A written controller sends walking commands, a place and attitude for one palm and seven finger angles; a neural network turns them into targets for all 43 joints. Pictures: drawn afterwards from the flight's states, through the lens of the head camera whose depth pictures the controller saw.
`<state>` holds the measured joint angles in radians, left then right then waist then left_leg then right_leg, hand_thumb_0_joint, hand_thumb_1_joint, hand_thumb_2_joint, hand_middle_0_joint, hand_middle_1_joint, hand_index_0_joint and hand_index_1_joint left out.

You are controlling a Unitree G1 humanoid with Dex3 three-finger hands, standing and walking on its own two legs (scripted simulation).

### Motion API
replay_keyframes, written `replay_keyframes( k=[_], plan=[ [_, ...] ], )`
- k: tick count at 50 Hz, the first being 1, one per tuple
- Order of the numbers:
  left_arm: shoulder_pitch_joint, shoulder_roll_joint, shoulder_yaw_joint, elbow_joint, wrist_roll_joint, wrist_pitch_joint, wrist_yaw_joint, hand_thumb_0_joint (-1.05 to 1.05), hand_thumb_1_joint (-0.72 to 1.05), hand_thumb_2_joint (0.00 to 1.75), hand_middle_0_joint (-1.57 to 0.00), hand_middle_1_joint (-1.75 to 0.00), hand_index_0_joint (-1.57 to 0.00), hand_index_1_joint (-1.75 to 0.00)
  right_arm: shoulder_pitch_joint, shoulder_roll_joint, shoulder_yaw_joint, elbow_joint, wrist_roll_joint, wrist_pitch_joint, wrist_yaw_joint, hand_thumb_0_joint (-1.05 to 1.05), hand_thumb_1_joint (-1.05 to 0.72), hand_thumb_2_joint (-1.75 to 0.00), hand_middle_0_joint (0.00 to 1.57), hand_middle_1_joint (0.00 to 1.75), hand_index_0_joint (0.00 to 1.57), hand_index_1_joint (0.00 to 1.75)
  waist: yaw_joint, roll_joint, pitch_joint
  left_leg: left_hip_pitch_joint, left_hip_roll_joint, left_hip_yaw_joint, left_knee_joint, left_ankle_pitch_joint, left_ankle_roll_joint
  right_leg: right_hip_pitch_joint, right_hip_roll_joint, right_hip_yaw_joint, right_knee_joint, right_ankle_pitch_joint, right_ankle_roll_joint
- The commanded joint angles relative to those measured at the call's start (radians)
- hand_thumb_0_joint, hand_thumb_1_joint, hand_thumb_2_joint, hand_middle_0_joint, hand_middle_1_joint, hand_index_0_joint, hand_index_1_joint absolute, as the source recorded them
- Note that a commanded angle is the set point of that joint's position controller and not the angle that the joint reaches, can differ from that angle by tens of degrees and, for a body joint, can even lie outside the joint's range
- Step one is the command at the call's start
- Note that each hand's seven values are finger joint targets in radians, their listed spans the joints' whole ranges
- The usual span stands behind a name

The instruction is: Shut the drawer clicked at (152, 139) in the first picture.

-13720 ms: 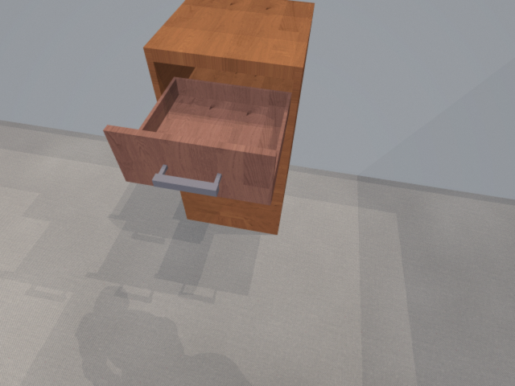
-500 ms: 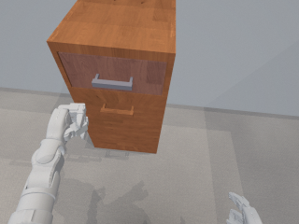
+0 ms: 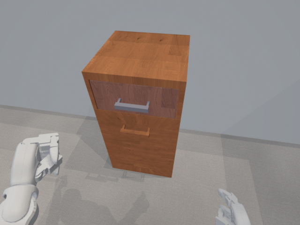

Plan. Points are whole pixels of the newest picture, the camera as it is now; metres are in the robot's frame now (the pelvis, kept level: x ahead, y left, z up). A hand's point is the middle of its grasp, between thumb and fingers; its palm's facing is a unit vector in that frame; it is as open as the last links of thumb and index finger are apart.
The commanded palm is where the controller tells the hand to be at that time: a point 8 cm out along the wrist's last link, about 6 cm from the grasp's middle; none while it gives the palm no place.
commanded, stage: draw the hand back to the body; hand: left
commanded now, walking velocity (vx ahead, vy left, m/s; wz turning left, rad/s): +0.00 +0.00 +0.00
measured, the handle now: (132, 104) +0.61 +0.14 -0.07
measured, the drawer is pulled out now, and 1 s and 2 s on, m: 0.00 0.00 0.00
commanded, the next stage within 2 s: step back with the hand held close in 0.32 s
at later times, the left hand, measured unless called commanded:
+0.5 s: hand (46, 173) +0.17 +0.21 +0.17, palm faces +0.38 -0.84 -0.40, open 3.3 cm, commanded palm +0.12 +0.25 +0.18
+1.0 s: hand (29, 182) +0.15 +0.23 +0.17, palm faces +0.32 -0.80 -0.51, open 3.3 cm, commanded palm +0.09 +0.27 +0.18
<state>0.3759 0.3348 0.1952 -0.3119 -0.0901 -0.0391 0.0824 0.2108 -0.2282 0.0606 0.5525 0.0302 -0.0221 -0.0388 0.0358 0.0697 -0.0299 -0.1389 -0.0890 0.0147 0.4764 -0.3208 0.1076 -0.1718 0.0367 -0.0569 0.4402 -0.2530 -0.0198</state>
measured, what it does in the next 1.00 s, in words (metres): stands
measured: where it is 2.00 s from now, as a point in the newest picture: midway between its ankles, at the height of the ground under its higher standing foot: outside the picture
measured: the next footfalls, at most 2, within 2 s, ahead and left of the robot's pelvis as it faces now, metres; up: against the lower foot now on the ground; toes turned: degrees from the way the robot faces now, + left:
none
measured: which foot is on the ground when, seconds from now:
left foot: down 0.00-1.00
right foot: down 0.00-1.00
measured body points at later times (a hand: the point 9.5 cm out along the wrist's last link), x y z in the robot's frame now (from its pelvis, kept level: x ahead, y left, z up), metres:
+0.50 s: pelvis -0.01 -0.03 +0.00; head -0.04 -0.05 +0.45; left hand +0.14 +0.25 +0.19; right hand +0.17 -0.25 -0.08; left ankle -0.04 +0.04 -0.74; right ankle -0.01 -0.11 -0.74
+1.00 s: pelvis -0.05 -0.01 +0.00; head -0.04 -0.01 +0.45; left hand +0.13 +0.27 +0.20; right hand +0.13 -0.26 -0.08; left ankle -0.04 +0.04 -0.74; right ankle -0.01 -0.11 -0.74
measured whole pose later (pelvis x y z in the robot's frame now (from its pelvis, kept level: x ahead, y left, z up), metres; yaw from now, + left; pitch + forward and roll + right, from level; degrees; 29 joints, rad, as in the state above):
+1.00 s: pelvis -0.05 -0.01 +0.00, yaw -1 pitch +1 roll +0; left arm 0.62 0.43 0.40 -0.56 -0.05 -0.23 0.11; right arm 0.18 -0.24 -0.03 0.55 0.01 -0.02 -0.06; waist 0.00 0.01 -0.01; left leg -0.26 -0.10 0.05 0.50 -0.26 0.11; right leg -0.33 0.02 -0.03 0.53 -0.21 -0.02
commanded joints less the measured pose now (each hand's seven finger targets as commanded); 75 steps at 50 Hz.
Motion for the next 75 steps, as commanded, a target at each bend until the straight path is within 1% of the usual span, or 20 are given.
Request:
replay_keyframes(
  k=[1,7,11,18,22,23,24,25,27,30,37,39,42,45,50,55,58,62,69,75],
  plan=[
    [-0.026,0.181,0.145,-0.368,-0.006,-0.080,0.016,0.00,0.90,0.90,-1.40,-1.60,-1.40,-1.60,-0.118,-0.108,-0.053,-0.155,-0.004,-0.085,0.001,0.00,-0.90,-0.90,0.20,0.30,0.20,0.30,0.006,0.060,-0.107,0.013,0.151,-0.138,-0.089,0.480,-0.143,0.094,-0.040,0.049,-0.026,0.230,-0.023],
    [0.134,0.204,0.220,-0.423,-0.012,-0.097,0.018,0.00,0.90,0.90,-1.40,-1.60,-1.40,-1.60,-0.118,-0.108,-0.067,-0.148,0.002,-0.111,0.000,0.00,-0.90,-0.90,0.20,0.30,0.20,0.30,0.016,-0.010,-0.046,-0.028,0.144,-0.119,-0.095,0.386,-0.131,0.087,-0.031,0.051,-0.041,0.203,-0.022],
    [0.092,0.142,0.167,-0.328,-0.007,-0.099,0.018,0.00,0.90,0.90,-1.40,-1.60,-1.40,-1.60,-0.116,-0.119,-0.072,-0.130,0.003,-0.109,-0.009,0.00,-0.90,-0.90,0.20,0.30,0.20,0.30,-0.005,-0.032,0.066,-0.072,0.136,-0.121,-0.120,0.176,-0.111,0.014,-0.033,0.057,-0.060,0.085,-0.021],
    [0.074,0.190,0.197,-0.410,0.001,-0.124,0.038,0.00,0.90,0.90,-1.40,-1.60,-1.40,-1.60,-0.121,-0.107,-0.068,-0.134,-0.004,-0.141,-0.027,0.00,-0.90,-0.90,0.20,0.30,0.20,0.30,0.016,0.014,-0.064,-0.055,0.111,-0.096,-0.103,0.170,-0.085,0.093,-0.046,0.074,-0.054,0.106,-0.024],
    [0.093,0.190,0.203,-0.391,-0.002,-0.121,0.042,0.00,0.90,0.90,-1.40,-1.60,-1.40,-1.60,-0.129,-0.097,-0.063,-0.123,-0.003,-0.156,-0.027,0.00,-0.90,-0.90,0.20,0.30,0.20,0.30,0.016,-0.002,-0.016,-0.072,0.107,-0.090,-0.102,0.185,-0.085,0.087,-0.046,0.079,-0.062,0.122,-0.026],
    [-0.101,0.350,0.384,-0.499,0.006,-0.190,0.051,0.00,0.90,0.90,-1.40,-1.60,-1.40,-1.60,-0.107,-0.132,-0.077,-0.149,-0.008,-0.140,-0.026,0.00,-0.90,-0.90,0.20,0.30,0.20,0.30,-0.020,-0.043,0.074,-0.178,0.129,-0.124,-0.094,0.073,-0.042,0.047,-0.104,0.237,-0.117,0.141,-0.024],
    [-0.105,0.354,0.395,-0.433,0.008,-0.217,0.051,0.00,0.90,0.90,-1.40,-1.60,-1.40,-1.60,-0.088,-0.110,-0.075,-0.127,-0.010,-0.135,-0.030,0.00,-0.90,-0.90,0.20,0.30,0.20,0.30,-0.027,-0.066,0.102,-0.175,0.119,-0.130,-0.064,0.033,-0.045,0.007,-0.147,0.277,-0.160,0.096,-0.043],
    [0.020,0.255,0.326,-0.309,0.013,-0.213,0.043,0.00,0.90,0.90,-1.40,-1.60,-1.40,-1.60,-0.091,-0.112,-0.083,-0.103,-0.016,-0.126,-0.027,0.00,-0.90,-0.90,0.20,0.30,0.20,0.30,-0.035,-0.110,0.118,-0.145,0.116,-0.121,-0.028,0.042,-0.047,-0.046,-0.170,0.293,-0.187,0.062,-0.049],
    [0.125,0.152,0.241,-0.231,0.017,-0.212,0.029,0.00,0.90,0.90,-1.40,-1.60,-1.40,-1.60,-0.089,-0.117,-0.090,-0.099,-0.016,-0.102,-0.011,0.00,-0.90,-0.90,0.20,0.30,0.20,0.30,-0.043,-0.083,0.071,-0.102,0.120,-0.108,-0.009,0.093,-0.046,-0.058,-0.178,0.274,-0.184,0.077,-0.036],
    [0.205,0.129,0.215,-0.244,0.019,-0.233,0.021,0.00,0.90,0.90,-1.40,-1.60,-1.40,-1.60,-0.099,-0.129,-0.105,-0.103,-0.011,-0.084,0.000,0.00,-0.90,-0.90,0.20,0.30,0.20,0.30,-0.039,-0.032,-0.028,-0.108,0.141,-0.108,-0.055,0.182,-0.044,0.024,-0.158,0.195,-0.098,0.220,-0.010],
    [0.255,0.262,0.331,-0.445,0.022,-0.249,0.053,0.00,0.90,0.90,-1.40,-1.60,-1.40,-1.60,-0.120,-0.128,-0.121,-0.163,-0.003,-0.049,-0.016,0.00,-0.90,-0.90,0.20,0.30,0.20,0.30,-0.030,-0.084,-0.209,-0.178,0.158,-0.117,-0.047,0.382,-0.052,0.198,-0.147,0.159,0.043,0.511,-0.008],
    [0.248,0.294,0.356,-0.487,0.018,-0.249,0.059,0.00,0.90,0.90,-1.40,-1.60,-1.40,-1.60,-0.117,-0.133,-0.122,-0.172,-0.004,-0.047,-0.026,0.00,-0.90,-0.90,0.20,0.30,0.20,0.30,-0.030,-0.032,-0.227,-0.187,0.163,-0.128,-0.037,0.442,-0.059,0.202,-0.148,0.159,0.077,0.563,-0.016],
    [0.280,0.264,0.334,-0.475,0.020,-0.240,0.056,0.00,0.90,0.90,-1.40,-1.60,-1.40,-1.60,-0.104,-0.129,-0.124,-0.172,-0.005,-0.043,-0.030,0.00,-0.90,-0.90,0.20,0.30,0.20,0.30,-0.032,0.024,-0.201,-0.177,0.177,-0.143,-0.037,0.518,-0.067,0.152,-0.124,0.138,0.106,0.522,-0.013],
    [0.279,0.234,0.308,-0.431,0.024,-0.231,0.047,0.00,0.90,0.90,-1.40,-1.60,-1.40,-1.60,-0.107,-0.131,-0.128,-0.160,-0.012,-0.041,-0.031,0.00,-0.90,-0.90,0.20,0.30,0.20,0.30,-0.031,0.039,-0.125,-0.197,0.213,-0.177,-0.090,0.507,-0.067,0.076,-0.082,0.113,0.122,0.332,0.002],
    [0.215,0.207,0.290,-0.369,0.043,-0.238,0.041,0.00,0.90,0.90,-1.40,-1.60,-1.40,-1.60,-0.112,-0.142,-0.130,-0.157,-0.020,-0.045,-0.034,0.00,-0.90,-0.90,0.20,0.30,0.20,0.30,-0.035,-0.020,-0.007,-0.439,0.263,-0.241,-0.209,0.057,-0.009,0.119,-0.049,0.138,0.170,0.132,0.013],
    [0.150,0.210,0.287,-0.401,0.073,-0.248,0.046,0.00,0.90,0.90,-1.40,-1.60,-1.40,-1.60,-0.110,-0.149,-0.125,-0.177,-0.018,-0.051,-0.036,0.00,-0.90,-0.90,0.20,0.30,0.20,0.30,-0.044,-0.085,0.012,-0.605,0.221,-0.234,-0.201,-0.285,0.026,0.195,-0.074,0.205,0.134,0.104,0.014],
    [0.136,0.210,0.281,-0.449,0.078,-0.258,0.051,0.00,0.90,0.90,-1.40,-1.60,-1.40,-1.60,-0.098,-0.150,-0.122,-0.183,-0.021,-0.059,-0.031,0.00,-0.90,-0.90,0.20,0.30,0.20,0.30,-0.049,-0.080,-0.003,-0.573,0.200,-0.225,-0.158,-0.309,0.026,0.145,-0.090,0.231,0.099,0.037,0.004],
    [0.146,0.225,0.304,-0.510,0.084,-0.272,0.063,0.00,0.90,0.90,-1.40,-1.60,-1.40,-1.60,-0.092,-0.153,-0.117,-0.185,-0.029,-0.073,-0.033,0.00,-0.90,-0.90,0.20,0.30,0.20,0.30,-0.046,0.031,-0.034,-0.610,0.241,-0.276,-0.226,-0.300,0.033,0.201,-0.044,0.174,0.199,0.115,0.017],
    [0.215,0.234,0.349,-0.460,0.077,-0.283,0.054,0.00,0.90,0.90,-1.40,-1.60,-1.40,-1.60,-0.088,-0.149,-0.136,-0.176,-0.032,-0.073,-0.031,0.00,-0.90,-0.90,0.20,0.30,0.20,0.30,-0.040,-0.034,-0.077,-0.594,0.250,-0.263,-0.154,-0.029,0.020,0.232,-0.031,0.173,0.255,0.309,0.012],
    [0.213,0.229,0.351,-0.480,0.076,-0.301,0.039,0.00,0.90,0.90,-1.40,-1.60,-1.40,-1.60,-0.099,-0.153,-0.142,-0.167,-0.037,-0.076,-0.026,0.00,-0.90,-0.90,0.20,0.30,0.20,0.30,-0.041,0.007,-0.076,-0.621,0.302,-0.279,-0.181,-0.025,0.041,0.218,-0.007,0.162,0.326,0.195,0.022]
  ],
)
